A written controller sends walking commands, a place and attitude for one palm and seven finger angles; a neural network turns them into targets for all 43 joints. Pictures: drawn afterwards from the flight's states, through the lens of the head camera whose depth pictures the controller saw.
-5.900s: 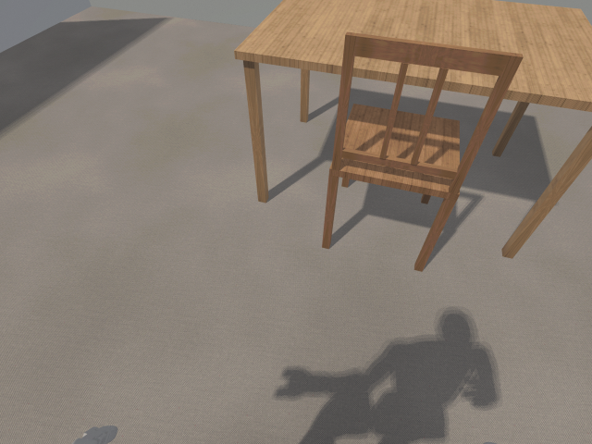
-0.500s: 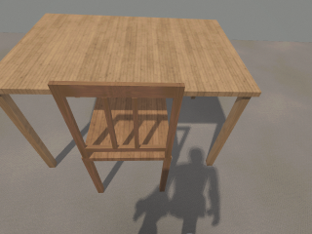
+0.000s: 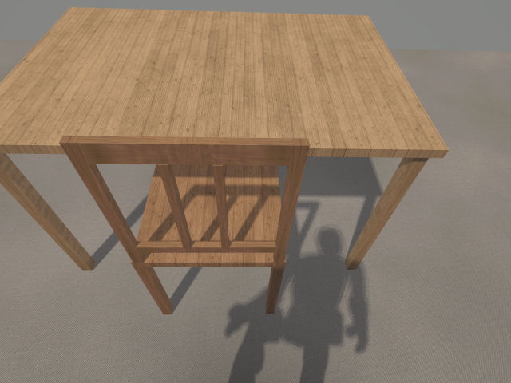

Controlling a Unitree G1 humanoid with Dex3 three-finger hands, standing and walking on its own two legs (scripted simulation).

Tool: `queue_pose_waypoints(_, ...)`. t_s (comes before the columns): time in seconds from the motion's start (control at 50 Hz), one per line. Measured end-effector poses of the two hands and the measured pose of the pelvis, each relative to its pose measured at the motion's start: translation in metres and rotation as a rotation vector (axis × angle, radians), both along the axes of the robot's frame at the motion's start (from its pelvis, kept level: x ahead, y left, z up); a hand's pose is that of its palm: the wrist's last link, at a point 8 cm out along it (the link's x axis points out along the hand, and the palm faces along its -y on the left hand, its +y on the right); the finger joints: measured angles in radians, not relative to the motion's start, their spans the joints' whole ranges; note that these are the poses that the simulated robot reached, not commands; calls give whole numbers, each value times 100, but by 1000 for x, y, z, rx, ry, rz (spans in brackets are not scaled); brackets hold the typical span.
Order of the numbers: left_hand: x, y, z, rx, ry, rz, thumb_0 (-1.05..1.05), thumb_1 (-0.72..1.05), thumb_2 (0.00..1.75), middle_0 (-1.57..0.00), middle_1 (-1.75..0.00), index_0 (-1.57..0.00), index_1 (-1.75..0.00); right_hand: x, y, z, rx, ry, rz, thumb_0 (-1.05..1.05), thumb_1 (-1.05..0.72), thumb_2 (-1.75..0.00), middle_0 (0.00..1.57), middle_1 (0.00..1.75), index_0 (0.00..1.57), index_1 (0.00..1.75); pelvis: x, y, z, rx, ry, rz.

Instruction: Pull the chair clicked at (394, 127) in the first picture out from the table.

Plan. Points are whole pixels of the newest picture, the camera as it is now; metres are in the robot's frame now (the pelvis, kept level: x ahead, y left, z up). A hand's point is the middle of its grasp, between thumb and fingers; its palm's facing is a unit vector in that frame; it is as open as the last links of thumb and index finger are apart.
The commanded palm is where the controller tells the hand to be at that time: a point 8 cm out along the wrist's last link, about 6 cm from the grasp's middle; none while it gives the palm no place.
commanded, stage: come to a stop and stand still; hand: left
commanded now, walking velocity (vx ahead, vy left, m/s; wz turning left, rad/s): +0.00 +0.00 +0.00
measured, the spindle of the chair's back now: (177, 209) +0.46 +0.20 -0.08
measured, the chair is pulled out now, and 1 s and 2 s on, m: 0.00 0.00 0.00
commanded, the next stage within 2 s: look again from close up in 1.60 s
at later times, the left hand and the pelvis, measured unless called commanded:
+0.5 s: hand out of the picture -0.06 +0.17 -0.16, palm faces +0.02 -0.98 -0.19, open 7.4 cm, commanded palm none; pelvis -0.03 +0.01 +0.02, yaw -1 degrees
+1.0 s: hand out of the picture -0.03 +0.14 -0.16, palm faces +0.03 -0.98 -0.17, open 7.4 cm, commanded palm none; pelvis -0.01 -0.02 +0.01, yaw -1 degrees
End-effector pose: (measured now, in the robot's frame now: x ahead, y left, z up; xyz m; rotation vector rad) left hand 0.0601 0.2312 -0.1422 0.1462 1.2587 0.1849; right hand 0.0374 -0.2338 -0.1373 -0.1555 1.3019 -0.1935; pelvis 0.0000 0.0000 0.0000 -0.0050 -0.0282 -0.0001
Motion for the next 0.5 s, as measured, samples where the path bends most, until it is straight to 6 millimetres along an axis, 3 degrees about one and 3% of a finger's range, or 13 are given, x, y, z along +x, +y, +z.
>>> queue_pose_waypoints(0.1,-28,17,-1,-8,63,24,0,91,90,-20,-30,-20,-30,-3,16,12,-16,-13,27,0,-92,-90,20,30,20,29,-4,11,7,7,-1,-8)
queue_pose_waypoints(0.2,-62,20,3,-6,131,33,0,91,90,-20,-30,-20,-30,-3,22,14,-11,-8,40,1,-93,-90,20,30,20,29,-9,16,11,12,10,-11)
queue_pose_waypoints(0.36,-111,3,11,-5,228,20,0,91,90,-20,-30,-20,-30,-17,19,3,32,-13,3,0,-94,-90,20,30,20,29,-19,13,12,17,7,-20)
queue_pose_waypoints(0.5,-123,-16,13,-32,230,10,0,91,90,-20,-30,-20,-30,-50,14,3,45,42,-9,0,-94,-90,20,30,20,29,-26,5,15,15,-6,-20)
